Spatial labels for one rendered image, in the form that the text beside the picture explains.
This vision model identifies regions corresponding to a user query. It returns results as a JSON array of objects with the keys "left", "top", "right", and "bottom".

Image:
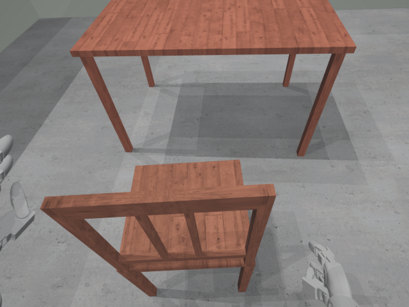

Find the chair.
[{"left": 40, "top": 160, "right": 276, "bottom": 296}]

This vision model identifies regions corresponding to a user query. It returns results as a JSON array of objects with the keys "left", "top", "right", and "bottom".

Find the left robot hand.
[{"left": 0, "top": 135, "right": 35, "bottom": 251}]

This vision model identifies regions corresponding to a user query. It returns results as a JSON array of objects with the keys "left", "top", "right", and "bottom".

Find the right robot hand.
[{"left": 302, "top": 240, "right": 353, "bottom": 305}]

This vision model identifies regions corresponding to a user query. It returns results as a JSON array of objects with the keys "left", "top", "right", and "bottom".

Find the table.
[{"left": 70, "top": 0, "right": 357, "bottom": 157}]

